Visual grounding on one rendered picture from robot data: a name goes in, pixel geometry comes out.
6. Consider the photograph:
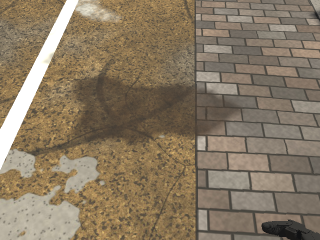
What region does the right robot hand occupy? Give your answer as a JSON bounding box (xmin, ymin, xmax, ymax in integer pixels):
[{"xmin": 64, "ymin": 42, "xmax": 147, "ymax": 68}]
[{"xmin": 261, "ymin": 219, "xmax": 320, "ymax": 240}]

